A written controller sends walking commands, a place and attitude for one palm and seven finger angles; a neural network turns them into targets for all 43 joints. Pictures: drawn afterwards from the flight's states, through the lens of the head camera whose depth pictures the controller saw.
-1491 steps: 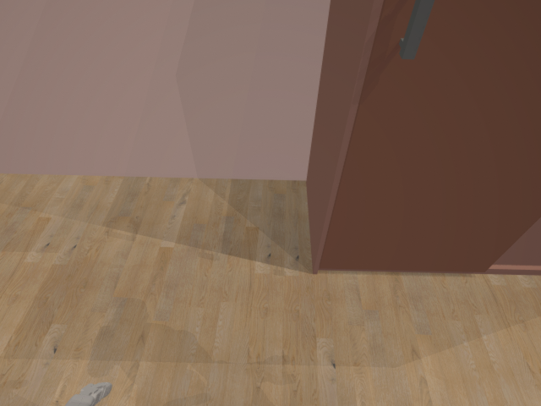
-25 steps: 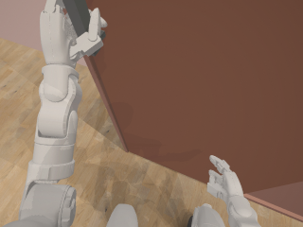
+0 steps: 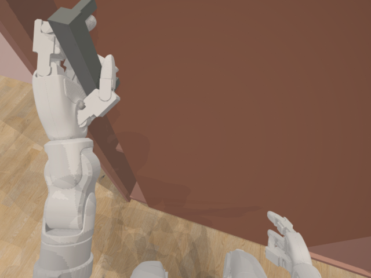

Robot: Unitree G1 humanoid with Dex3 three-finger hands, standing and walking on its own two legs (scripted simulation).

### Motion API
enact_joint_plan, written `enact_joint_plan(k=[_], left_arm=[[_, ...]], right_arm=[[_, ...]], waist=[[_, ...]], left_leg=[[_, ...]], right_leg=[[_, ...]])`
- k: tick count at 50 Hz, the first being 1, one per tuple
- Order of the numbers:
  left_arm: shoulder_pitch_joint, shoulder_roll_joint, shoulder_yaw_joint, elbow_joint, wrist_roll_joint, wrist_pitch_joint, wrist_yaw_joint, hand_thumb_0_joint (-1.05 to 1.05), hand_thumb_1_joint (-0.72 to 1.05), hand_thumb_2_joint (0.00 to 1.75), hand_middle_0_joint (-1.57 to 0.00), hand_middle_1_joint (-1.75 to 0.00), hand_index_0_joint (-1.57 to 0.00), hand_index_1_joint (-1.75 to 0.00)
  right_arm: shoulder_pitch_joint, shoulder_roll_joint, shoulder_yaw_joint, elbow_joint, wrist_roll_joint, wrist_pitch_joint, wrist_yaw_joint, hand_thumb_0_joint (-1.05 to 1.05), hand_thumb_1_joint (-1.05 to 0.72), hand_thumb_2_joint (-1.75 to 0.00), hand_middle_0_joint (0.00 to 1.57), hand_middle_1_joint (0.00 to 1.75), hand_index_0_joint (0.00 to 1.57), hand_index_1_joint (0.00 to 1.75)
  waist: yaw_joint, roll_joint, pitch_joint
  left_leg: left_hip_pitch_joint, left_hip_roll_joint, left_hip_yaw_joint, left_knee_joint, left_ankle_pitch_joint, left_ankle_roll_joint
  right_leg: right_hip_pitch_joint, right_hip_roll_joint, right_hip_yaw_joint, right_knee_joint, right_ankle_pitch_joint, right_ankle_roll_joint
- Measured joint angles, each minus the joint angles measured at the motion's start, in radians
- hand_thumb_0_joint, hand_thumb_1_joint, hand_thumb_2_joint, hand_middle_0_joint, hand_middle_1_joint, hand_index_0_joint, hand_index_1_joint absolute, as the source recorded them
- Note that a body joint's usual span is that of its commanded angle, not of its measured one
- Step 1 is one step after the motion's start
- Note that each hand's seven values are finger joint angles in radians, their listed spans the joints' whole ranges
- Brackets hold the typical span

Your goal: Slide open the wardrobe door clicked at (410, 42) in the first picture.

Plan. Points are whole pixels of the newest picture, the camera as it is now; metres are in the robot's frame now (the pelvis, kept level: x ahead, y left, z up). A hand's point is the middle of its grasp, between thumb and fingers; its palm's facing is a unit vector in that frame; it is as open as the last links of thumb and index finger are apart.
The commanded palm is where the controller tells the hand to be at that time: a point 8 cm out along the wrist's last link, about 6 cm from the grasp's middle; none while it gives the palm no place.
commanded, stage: step sideways, sliding the door along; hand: left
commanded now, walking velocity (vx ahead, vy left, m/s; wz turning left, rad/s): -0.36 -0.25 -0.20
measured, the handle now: (96, 60) +0.34 +0.20 +0.25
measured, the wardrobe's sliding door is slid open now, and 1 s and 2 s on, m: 0.11 0.30 0.42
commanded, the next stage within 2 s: none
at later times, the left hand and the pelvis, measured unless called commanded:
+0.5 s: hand (191, 114) +0.30 +0.07 +0.23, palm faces +0.30 -0.95 -0.03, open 7.3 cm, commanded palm +0.26 +0.05 +0.21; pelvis -0.04 -0.09 -0.01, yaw -3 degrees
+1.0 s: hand (250, 132) +0.29 -0.01 +0.23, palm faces +0.32 -0.95 -0.03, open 7.4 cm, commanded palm +0.25 -0.04 +0.21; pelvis -0.10 -0.20 -0.01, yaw -8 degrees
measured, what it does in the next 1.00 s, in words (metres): steps to the right: right foot, then left foot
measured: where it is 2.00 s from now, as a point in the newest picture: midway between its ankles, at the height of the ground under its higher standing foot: outside the picture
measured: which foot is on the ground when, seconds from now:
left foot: down 0.00-0.32, up 0.34-0.54, down 0.56-1.00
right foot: up 0.00-0.28, down 0.30-0.54, up 0.56-0.98, down 1.00-1.00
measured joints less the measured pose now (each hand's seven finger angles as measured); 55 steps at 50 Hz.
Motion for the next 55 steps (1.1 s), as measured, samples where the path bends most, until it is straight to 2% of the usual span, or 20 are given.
enact_joint_plan(k=[5, 10, 13, 15, 17, 20, 22, 24, 26, 27, 28, 30, 33, 36, 42, 48, 50, 52, 53, 55], left_arm=[[0.038, 0.002, -0.001, -0.017, -0.011, -0.007, -0.006, -0.07, 0.68, 0.74, -0.48, -1.61, -0.17, -1.20], [0.036, 0.023, 0.037, 0.002, -0.048, -0.008, -0.003, -0.07, 0.67, 0.76, -0.50, -1.58, -0.16, -1.22], [0.024, 0.042, 0.076, 0.018, -0.071, 0.002, 0.004, -0.08, 0.66, 0.78, -0.53, -1.57, -0.16, -1.21], [0.008, 0.061, 0.102, 0.029, -0.077, 0.025, 0.010, -0.09, 0.65, 0.79, -0.55, -1.56, -0.16, -1.21], [0.001, 0.065, 0.129, 0.041, -0.072, 0.033, 0.017, -0.10, 0.66, 0.80, -0.57, -1.55, -0.14, -1.22], [0.025, 0.056, 0.142, 0.032, -0.071, 0.020, 0.035, -0.10, 0.66, 0.79, -0.56, -1.54, -0.13, -1.22], [0.036, 0.046, 0.128, 0.008, -0.066, 0.023, 0.045, -0.09, 0.67, 0.78, -0.54, -1.54, -0.12, -1.22], [0.038, 0.038, 0.110, -0.005, -0.059, 0.012, 0.045, -0.08, 0.68, 0.77, -0.52, -1.54, -0.11, -1.21], [0.024, 0.035, 0.084, -0.008, -0.048, 0.002, 0.042, -0.07, 0.69, 0.76, -0.50, -1.55, -0.10, -1.19], [0.011, 0.034, 0.069, -0.005, -0.042, 0.002, 0.040, -0.07, 0.69, 0.76, -0.49, -1.55, -0.09, -1.17], [-0.007, 0.038, 0.055, 0.000, -0.036, 0.007, 0.034, -0.08, 0.69, 0.75, -0.47, -1.55, -0.09, -1.15], [-0.039, 0.060, 0.033, 0.037, -0.029, -0.007, 0.010, -0.08, 0.69, 0.75, -0.45, -1.54, -0.07, -1.10], [-0.037, 0.071, 0.017, 0.086, -0.032, -0.021, -0.016, -0.06, 0.70, 0.74, -0.42, -1.51, -0.07, -1.09], [-0.042, 0.064, 0.009, 0.124, -0.037, -0.012, -0.025, -0.04, 0.70, 0.75, -0.40, -1.47, -0.07, -1.12], [-0.090, 0.070, 0.041, 0.202, -0.065, 0.017, -0.024, -0.01, 0.70, 0.80, -0.40, -1.47, -0.08, -1.18], [-0.195, 0.124, 0.124, 0.322, -0.075, 0.028, 0.002, -0.03, 0.67, 0.82, -0.46, -1.46, -0.09, -1.19], [-0.248, 0.149, 0.149, 0.370, -0.074, 0.048, 0.014, -0.04, 0.67, 0.83, -0.48, -1.45, -0.08, -1.18], [-0.257, 0.141, 0.180, 0.400, -0.066, 0.044, 0.035, -0.06, 0.67, 0.83, -0.48, -1.45, -0.07, -1.17], [-0.254, 0.135, 0.181, 0.406, -0.071, 0.044, 0.043, -0.06, 0.67, 0.83, -0.48, -1.44, -0.06, -1.17], [-0.247, 0.124, 0.166, 0.402, -0.082, 0.050, 0.048, -0.05, 0.69, 0.83, -0.48, -1.43, -0.04, -1.17]], right_arm=[[-0.015, 0.038, 0.032, -0.041, -0.010, -0.007, 0.009, 0.01, -0.90, -0.90, 0.20, 0.30, 0.21, 0.30], [-0.036, 0.052, 0.052, -0.062, -0.017, -0.020, 0.006, 0.01, -0.90, -0.90, 0.20, 0.30, 0.21, 0.30], [-0.031, 0.049, 0.065, -0.068, -0.015, -0.033, 0.009, 0.01, -0.90, -0.90, 0.21, 0.30, 0.24, 0.32], [-0.017, 0.043, 0.075, -0.078, -0.009, -0.048, 0.015, 0.01, -0.90, -0.90, 0.21, 0.30, 0.27, 0.33], [-0.028, 0.024, 0.081, -0.071, -0.002, -0.048, 0.013, 0.01, -0.90, -0.90, 0.21, 0.30, 0.30, 0.35], [-0.078, -0.006, 0.060, -0.028, 0.002, -0.029, -0.011, 0.01, -0.90, -0.90, 0.21, 0.30, 0.31, 0.36], [-0.095, -0.020, 0.033, -0.010, 0.006, -0.017, -0.025, 0.01, -0.90, -0.90, 0.20, 0.30, 0.30, 0.35], [-0.104, -0.033, 0.017, 0.002, 0.004, -0.003, -0.034, 0.01, -0.90, -0.90, 0.20, 0.30, 0.28, 0.34], [-0.104, -0.047, 0.005, 0.004, 0.002, 0.018, -0.041, 0.01, -0.90, -0.90, 0.20, 0.30, 0.26, 0.33], [-0.096, -0.055, -0.001, -0.001, 0.000, 0.029, -0.043, 0.01, -0.91, -0.90, 0.20, 0.30, 0.25, 0.32], [-0.087, -0.061, -0.012, -0.007, -0.002, 0.036, -0.045, 0.01, -0.91, -0.90, 0.20, 0.30, 0.24, 0.32], [-0.075, -0.043, -0.034, -0.001, -0.005, 0.052, -0.041, 0.01, -0.91, -0.90, 0.20, 0.30, 0.23, 0.31], [-0.042, -0.015, -0.020, 0.021, -0.014, 0.068, -0.025, 0.01, -0.91, -0.90, 0.20, 0.30, 0.21, 0.30], [-0.005, 0.013, 0.001, 0.039, -0.015, 0.078, -0.012, 0.01, -0.91, -0.90, 0.20, 0.30, 0.21, 0.30], [0.033, 0.057, 0.031, 0.043, -0.009, 0.096, -0.017, 0.01, -0.90, -0.90, 0.20, 0.30, 0.21, 0.30], [0.019, 0.054, 0.042, 0.018, 0.007, 0.065, -0.025, 0.01, -0.90, -0.90, 0.21, 0.30, 0.21, 0.30], [0.010, 0.044, 0.046, 0.013, 0.020, 0.052, -0.024, 0.01, -0.90, -0.90, 0.21, 0.30, 0.21, 0.30], [-0.030, 0.000, 0.038, 0.037, 0.026, 0.054, -0.033, 0.01, -0.90, -0.90, 0.21, 0.30, 0.21, 0.30], [-0.043, -0.019, 0.028, 0.051, 0.026, 0.059, -0.044, 0.01, -0.90, -0.90, 0.21, 0.30, 0.21, 0.30], [-0.056, -0.046, 0.008, 0.077, 0.024, 0.069, -0.065, 0.01, -0.90, -0.90, 0.20, 0.30, 0.20, 0.30]], waist=[[0.023, 0.010, 0.006], [0.033, 0.019, 0.021], [0.025, 0.018, 0.021], [0.015, 0.009, 0.011], [-0.007, 0.025, -0.001], [-0.024, 0.018, -0.013], [-0.036, -0.005, -0.010], [-0.056, -0.028, -0.012], [-0.080, -0.037, -0.019], [-0.092, -0.032, -0.027], [-0.103, -0.023, -0.034], [-0.096, -0.039, -0.007], [-0.092, -0.020, -0.013], [-0.074, -0.004, -0.034], [-0.034, 0.009, -0.059], [-0.006, 0.018, -0.054], [-0.003, -0.005, -0.060], [-0.031, 0.045, -0.050], [-0.043, 0.053, -0.047], [-0.049, 0.038, -0.044]], left_leg=[[0.052, 0.051, 0.023, -0.077, 0.042, -0.033], [0.074, 0.082, 0.029, -0.083, 0.054, -0.071], [0.060, 0.098, 0.016, -0.040, 0.039, -0.098], [0.029, 0.107, -0.003, 0.027, 0.011, -0.118], [-0.032, 0.117, -0.047, 0.136, -0.041, -0.097], [-0.154, -0.009, -0.149, 0.391, -0.270, -0.060], [-0.193, -0.087, -0.151, 0.452, -0.319, -0.052], [-0.190, -0.125, -0.128, 0.368, -0.284, -0.052], [-0.152, -0.128, -0.094, 0.199, -0.146, -0.055], [-0.117, -0.114, -0.077, 0.102, -0.015, -0.050], [-0.098, -0.099, -0.072, 0.051, 0.086, -0.011], [-0.088, -0.096, -0.059, 0.084, 0.037, 0.023], [-0.063, -0.042, -0.064, 0.064, -0.002, 0.007], [-0.040, 0.018, -0.063, 0.003, 0.040, -0.024], [-0.016, 0.116, -0.058, -0.087, 0.110, -0.076], [-0.062, 0.162, -0.085, -0.061, 0.134, -0.138], [-0.110, 0.145, -0.099, 0.006, 0.112, -0.146], [-0.184, 0.128, -0.161, 0.151, -0.026, -0.080], [-0.225, 0.086, -0.175, 0.264, -0.130, -0.059], [-0.281, -0.005, -0.145, 0.448, -0.247, -0.039]], right_leg=[[0.048, 0.010, -0.041, -0.159, 0.072, 0.011], [0.125, 0.026, -0.046, -0.362, 0.134, 0.009], [0.183, 0.030, -0.044, -0.494, 0.192, 0.006], [0.235, 0.028, -0.042, -0.595, 0.285, 0.003], [0.246, 0.046, -0.061, -0.615, 0.213, -0.044], [0.181, 0.040, -0.041, -0.607, 0.250, -0.087], [0.167, 0.025, -0.019, -0.643, 0.278, -0.087], [0.154, 0.014, -0.007, -0.677, 0.297, -0.081], [0.129, 0.011, -0.008, -0.675, 0.309, -0.074], [0.109, 0.017, -0.014, -0.649, 0.303, -0.070], [0.079, 0.024, -0.017, -0.591, 0.280, -0.060], [0.024, 0.032, 0.029, -0.383, 0.089, -0.043], [-0.040, 0.064, 0.049, -0.107, 0.003, -0.025], [-0.061, 0.043, 0.039, -0.015, 0.067, 0.000], [0.043, -0.010, 0.014, -0.195, 0.128, 0.027], [0.249, 0.009, -0.033, -0.533, 0.119, 0.020], [0.330, 0.000, -0.044, -0.678, 0.175, 0.006], [0.323, 0.014, -0.075, -0.658, 0.114, -0.013], [0.314, 0.003, -0.083, -0.642, 0.110, -0.018], [0.304, -0.031, -0.085, -0.634, 0.122, -0.021]])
